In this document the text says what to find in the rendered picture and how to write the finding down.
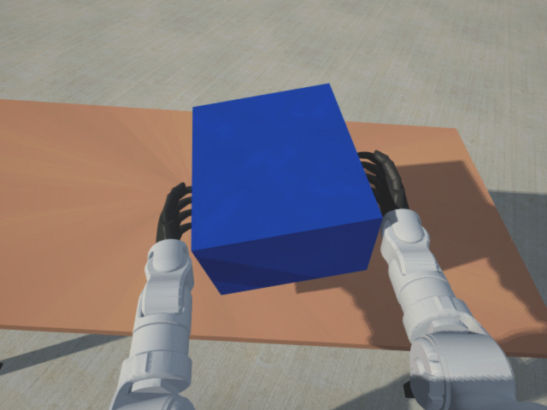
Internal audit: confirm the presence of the carton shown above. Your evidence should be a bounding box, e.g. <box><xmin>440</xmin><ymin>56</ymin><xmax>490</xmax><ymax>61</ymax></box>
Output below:
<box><xmin>191</xmin><ymin>84</ymin><xmax>383</xmax><ymax>295</ymax></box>

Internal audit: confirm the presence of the right robot upper arm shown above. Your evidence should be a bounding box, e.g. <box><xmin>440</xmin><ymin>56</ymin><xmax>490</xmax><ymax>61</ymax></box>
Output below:
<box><xmin>409</xmin><ymin>333</ymin><xmax>547</xmax><ymax>410</ymax></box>

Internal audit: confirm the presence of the right robot hand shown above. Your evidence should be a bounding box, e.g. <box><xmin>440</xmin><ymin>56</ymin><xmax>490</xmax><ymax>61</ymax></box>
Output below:
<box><xmin>357</xmin><ymin>150</ymin><xmax>409</xmax><ymax>218</ymax></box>

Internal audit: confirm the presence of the table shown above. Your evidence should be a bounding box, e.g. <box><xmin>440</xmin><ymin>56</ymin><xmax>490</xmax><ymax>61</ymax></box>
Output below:
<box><xmin>0</xmin><ymin>99</ymin><xmax>547</xmax><ymax>398</ymax></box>

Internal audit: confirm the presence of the robot right forearm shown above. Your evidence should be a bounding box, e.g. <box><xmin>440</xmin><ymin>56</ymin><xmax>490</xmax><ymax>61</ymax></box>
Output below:
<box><xmin>380</xmin><ymin>208</ymin><xmax>516</xmax><ymax>399</ymax></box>

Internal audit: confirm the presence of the left robot hand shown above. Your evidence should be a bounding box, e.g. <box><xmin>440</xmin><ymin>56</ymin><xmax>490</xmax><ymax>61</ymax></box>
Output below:
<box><xmin>156</xmin><ymin>182</ymin><xmax>191</xmax><ymax>243</ymax></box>

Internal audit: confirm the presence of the robot left forearm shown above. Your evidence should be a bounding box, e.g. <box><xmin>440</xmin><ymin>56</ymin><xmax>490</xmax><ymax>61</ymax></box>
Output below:
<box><xmin>109</xmin><ymin>239</ymin><xmax>194</xmax><ymax>410</ymax></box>

